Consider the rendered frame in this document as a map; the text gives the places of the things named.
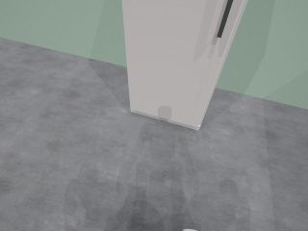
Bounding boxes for handle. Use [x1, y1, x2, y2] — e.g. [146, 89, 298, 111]
[217, 0, 234, 38]

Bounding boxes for fridge door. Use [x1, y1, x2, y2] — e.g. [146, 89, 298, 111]
[121, 0, 244, 127]

